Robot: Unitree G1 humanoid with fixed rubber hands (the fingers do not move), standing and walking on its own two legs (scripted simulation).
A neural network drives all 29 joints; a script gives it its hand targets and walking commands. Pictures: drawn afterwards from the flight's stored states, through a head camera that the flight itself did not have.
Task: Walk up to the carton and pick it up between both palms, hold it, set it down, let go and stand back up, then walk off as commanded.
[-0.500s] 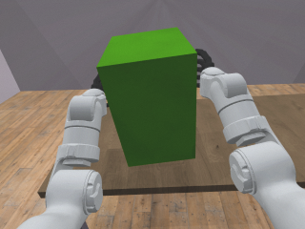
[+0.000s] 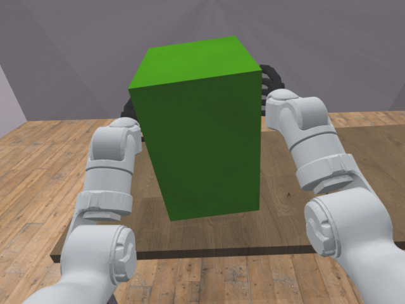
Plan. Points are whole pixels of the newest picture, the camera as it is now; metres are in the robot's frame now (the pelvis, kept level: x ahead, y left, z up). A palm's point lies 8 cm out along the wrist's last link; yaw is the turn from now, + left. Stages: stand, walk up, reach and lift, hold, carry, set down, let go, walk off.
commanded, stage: hold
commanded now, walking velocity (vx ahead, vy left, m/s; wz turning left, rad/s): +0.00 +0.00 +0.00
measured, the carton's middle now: (203, 127) +0.40 +0.02 +0.25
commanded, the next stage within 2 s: set down in 0.34 s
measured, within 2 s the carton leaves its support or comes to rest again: neither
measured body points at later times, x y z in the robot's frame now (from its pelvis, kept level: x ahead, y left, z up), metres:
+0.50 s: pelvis +0.00 +0.00 +0.00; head -0.09 -0.01 +0.44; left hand +0.38 +0.16 +0.27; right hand +0.39 -0.12 +0.31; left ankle +0.06 +0.17 -0.73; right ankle +0.05 -0.06 -0.73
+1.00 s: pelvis +0.01 +0.00 +0.00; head -0.05 -0.01 +0.45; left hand +0.42 +0.16 +0.24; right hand +0.43 -0.12 +0.27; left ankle +0.06 +0.17 -0.73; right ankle +0.05 -0.06 -0.73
